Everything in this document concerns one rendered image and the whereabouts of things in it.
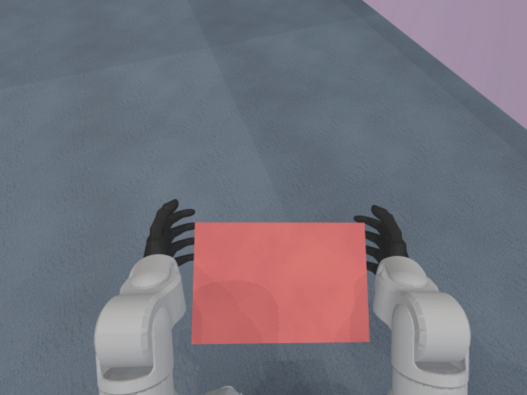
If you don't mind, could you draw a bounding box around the robot right hand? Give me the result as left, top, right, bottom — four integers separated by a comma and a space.
353, 205, 408, 275

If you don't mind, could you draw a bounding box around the robot left forearm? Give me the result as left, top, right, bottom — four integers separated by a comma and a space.
94, 254, 186, 395

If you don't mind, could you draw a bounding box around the robot left hand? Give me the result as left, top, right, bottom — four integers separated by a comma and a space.
143, 199, 195, 267

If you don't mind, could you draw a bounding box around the robot right forearm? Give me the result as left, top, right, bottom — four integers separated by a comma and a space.
373, 256, 471, 395

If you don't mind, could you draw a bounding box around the carton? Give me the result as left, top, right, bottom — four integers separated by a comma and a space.
191, 222, 370, 344

